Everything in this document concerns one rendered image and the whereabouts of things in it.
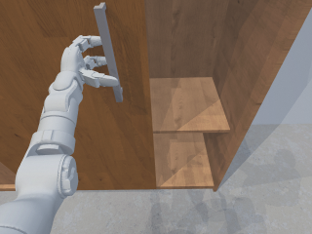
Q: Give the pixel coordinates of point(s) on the wardrobe door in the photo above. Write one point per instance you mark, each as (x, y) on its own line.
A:
(6, 175)
(114, 144)

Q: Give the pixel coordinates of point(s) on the handle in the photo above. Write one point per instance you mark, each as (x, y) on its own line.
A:
(106, 43)

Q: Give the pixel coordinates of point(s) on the left robot forearm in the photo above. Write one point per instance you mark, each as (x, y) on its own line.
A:
(55, 133)

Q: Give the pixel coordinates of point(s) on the left robot upper arm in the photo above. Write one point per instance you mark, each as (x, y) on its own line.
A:
(44, 181)

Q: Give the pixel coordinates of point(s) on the robot left hand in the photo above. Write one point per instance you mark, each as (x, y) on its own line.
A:
(72, 60)

